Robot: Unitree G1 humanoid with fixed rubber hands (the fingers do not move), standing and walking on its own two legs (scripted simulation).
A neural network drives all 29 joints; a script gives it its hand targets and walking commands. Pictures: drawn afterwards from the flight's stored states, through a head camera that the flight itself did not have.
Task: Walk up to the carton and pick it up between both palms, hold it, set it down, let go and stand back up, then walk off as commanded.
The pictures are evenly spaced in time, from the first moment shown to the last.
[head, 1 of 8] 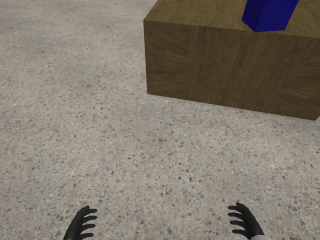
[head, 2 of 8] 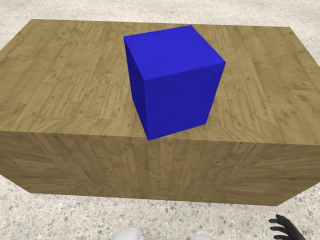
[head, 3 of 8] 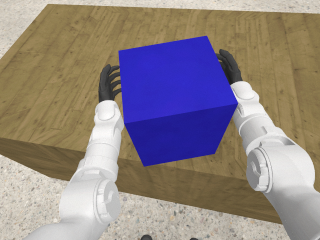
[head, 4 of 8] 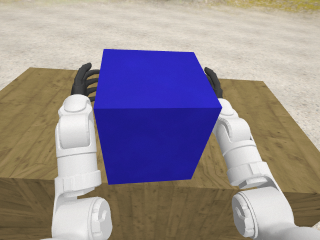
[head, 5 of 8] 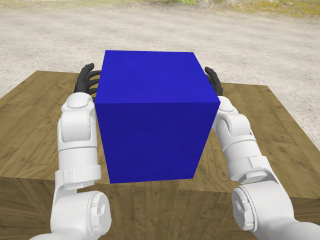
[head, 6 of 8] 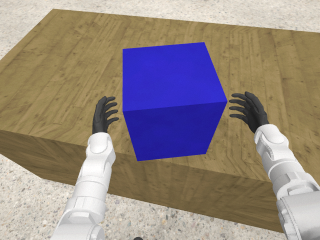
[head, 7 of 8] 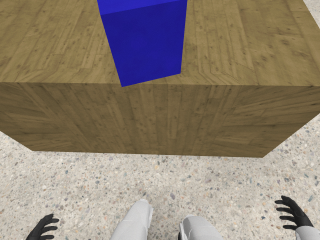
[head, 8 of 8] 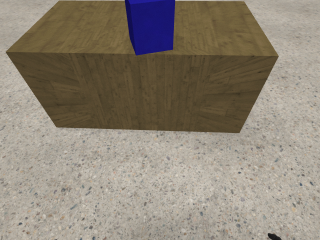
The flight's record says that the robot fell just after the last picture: no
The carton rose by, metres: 0.17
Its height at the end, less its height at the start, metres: +0.00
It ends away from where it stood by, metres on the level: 0.01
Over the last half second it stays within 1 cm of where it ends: yes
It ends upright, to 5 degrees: yes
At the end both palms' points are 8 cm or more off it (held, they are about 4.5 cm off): yes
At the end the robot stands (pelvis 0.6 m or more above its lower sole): yes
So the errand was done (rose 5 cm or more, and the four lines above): yes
